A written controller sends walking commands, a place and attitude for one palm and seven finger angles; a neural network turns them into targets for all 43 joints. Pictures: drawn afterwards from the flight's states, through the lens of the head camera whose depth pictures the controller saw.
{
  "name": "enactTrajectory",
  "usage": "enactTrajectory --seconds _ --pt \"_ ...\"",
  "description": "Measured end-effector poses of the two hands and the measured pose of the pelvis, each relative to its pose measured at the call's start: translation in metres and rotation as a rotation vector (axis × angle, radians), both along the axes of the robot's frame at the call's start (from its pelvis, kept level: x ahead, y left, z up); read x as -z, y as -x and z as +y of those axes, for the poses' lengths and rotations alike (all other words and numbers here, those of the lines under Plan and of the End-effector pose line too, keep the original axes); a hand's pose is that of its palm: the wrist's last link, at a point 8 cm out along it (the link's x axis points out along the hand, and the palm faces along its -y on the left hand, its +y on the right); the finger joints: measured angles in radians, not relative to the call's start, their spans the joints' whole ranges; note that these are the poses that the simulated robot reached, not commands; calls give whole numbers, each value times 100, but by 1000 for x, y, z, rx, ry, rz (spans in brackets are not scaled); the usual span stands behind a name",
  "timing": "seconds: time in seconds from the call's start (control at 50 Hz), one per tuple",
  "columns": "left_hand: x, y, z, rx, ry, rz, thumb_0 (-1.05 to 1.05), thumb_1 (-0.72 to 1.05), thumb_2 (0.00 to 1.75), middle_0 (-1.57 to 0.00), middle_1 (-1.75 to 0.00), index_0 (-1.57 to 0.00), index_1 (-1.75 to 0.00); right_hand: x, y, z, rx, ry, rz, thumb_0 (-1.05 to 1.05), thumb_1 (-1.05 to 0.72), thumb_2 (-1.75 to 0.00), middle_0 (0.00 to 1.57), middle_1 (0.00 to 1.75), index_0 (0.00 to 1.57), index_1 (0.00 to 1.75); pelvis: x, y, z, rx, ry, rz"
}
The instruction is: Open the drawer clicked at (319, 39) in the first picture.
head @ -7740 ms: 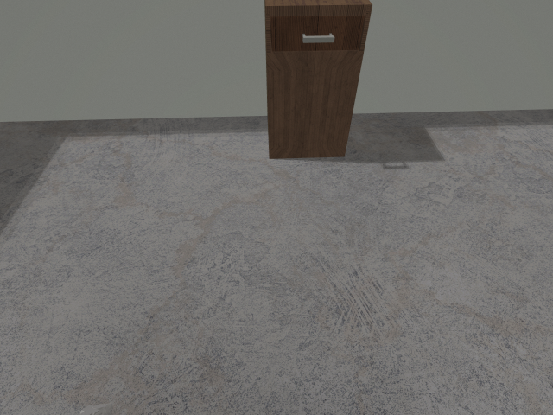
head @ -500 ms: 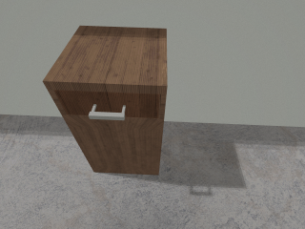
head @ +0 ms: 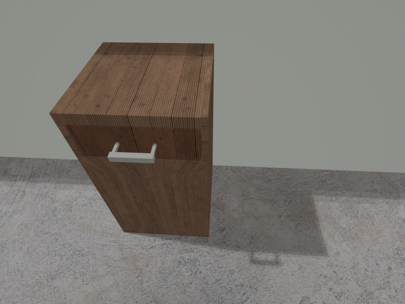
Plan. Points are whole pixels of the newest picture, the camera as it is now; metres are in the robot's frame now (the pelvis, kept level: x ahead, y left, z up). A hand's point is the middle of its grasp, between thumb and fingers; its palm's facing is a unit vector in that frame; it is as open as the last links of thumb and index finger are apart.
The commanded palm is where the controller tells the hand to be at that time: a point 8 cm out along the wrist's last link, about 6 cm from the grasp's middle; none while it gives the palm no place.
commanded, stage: come to a stop and stand still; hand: left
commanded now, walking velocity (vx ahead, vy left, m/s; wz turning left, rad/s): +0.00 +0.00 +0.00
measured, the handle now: (133, 152) +0.54 +0.24 -0.08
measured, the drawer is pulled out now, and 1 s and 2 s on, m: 0.00 0.00 0.00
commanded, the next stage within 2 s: look again from close up in 0.78 s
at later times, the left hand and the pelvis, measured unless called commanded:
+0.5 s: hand out of the picture +0.02 +0.19 -0.17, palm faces +0.04 -0.98 -0.20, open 7.4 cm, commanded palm none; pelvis +0.03 +0.02 +0.00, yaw -1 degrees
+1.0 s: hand out of the picture +0.03 +0.21 -0.18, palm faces -0.02 -0.98 -0.21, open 7.4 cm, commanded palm none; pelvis +0.03 +0.05 -0.01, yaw -2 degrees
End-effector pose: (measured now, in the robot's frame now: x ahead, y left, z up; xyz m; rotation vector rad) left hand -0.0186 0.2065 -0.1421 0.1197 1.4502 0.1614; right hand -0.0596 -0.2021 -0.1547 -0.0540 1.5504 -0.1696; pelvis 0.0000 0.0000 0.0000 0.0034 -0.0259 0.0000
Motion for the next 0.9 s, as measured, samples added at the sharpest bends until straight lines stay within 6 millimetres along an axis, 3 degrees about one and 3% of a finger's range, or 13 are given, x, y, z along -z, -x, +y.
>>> enactTrajectory --seconds 0.18,0.4,0.68,0.9 --pt "4 -2 -5 -26 28 20 1 91 90 -20 -30 -20 -30 -1 -49 2 -29 21 -81 0 -91 -90 20 30 20 30 0 -15 6 1 -5 6" --pt "4 -26 19 -10 0 -3 1 91 90 -20 -30 -20 -30 -4 -89 0 -50 61 -144 1 -93 -90 20 30 20 30 0 -29 17 9 -10 8" --pt "-2 -55 49 21 -42 -49 1 91 90 -20 -30 -20 -30 -4 -91 13 -48 51 -134 1 -92 -90 20 30 20 30 -1 -36 29 14 -15 8" --pt "-2 -54 49 32 -39 -45 1 91 90 -20 -30 -20 -30 -5 -81 21 -41 37 -112 1 -92 -90 20 30 20 30 -2 -36 34 16 -11 16"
